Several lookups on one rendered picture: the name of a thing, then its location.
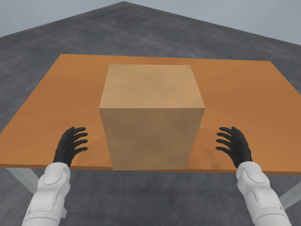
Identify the robot left forearm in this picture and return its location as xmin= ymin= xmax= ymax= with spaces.
xmin=22 ymin=162 xmax=71 ymax=226

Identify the carton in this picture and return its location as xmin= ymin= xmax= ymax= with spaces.
xmin=99 ymin=64 xmax=206 ymax=170

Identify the table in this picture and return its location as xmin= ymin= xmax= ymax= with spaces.
xmin=0 ymin=54 xmax=301 ymax=218

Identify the robot right forearm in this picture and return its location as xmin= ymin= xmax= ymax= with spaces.
xmin=236 ymin=161 xmax=292 ymax=226

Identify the left robot hand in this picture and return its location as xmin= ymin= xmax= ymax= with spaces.
xmin=53 ymin=126 xmax=88 ymax=167

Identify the right robot hand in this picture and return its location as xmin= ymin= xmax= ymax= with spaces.
xmin=215 ymin=126 xmax=253 ymax=169

